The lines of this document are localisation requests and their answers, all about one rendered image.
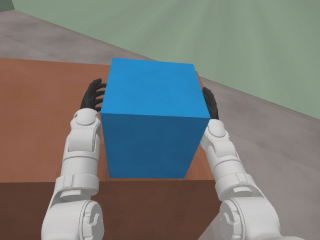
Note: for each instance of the left robot upper arm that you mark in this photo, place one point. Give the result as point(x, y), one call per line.
point(76, 220)

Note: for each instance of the robot left hand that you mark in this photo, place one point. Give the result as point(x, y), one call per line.
point(89, 100)

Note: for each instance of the robot right forearm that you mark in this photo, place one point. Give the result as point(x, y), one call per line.
point(228, 171)

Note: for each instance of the robot left forearm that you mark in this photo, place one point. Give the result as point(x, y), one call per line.
point(78, 180)

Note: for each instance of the robot right hand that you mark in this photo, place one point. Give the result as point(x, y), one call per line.
point(210, 103)

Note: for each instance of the carton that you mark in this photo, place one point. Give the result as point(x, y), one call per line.
point(153, 117)

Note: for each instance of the right robot upper arm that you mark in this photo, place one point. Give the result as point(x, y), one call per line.
point(250, 218)

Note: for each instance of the pedestal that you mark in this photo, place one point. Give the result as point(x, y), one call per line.
point(38, 101)

